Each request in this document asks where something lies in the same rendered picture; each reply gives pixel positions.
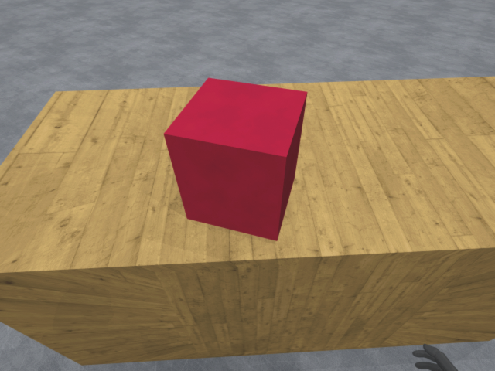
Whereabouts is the robot right hand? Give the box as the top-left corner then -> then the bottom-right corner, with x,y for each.
412,344 -> 458,371

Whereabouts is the pedestal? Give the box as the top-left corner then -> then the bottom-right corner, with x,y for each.
0,77 -> 495,366

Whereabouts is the carton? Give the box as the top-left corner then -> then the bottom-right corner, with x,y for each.
164,78 -> 307,241

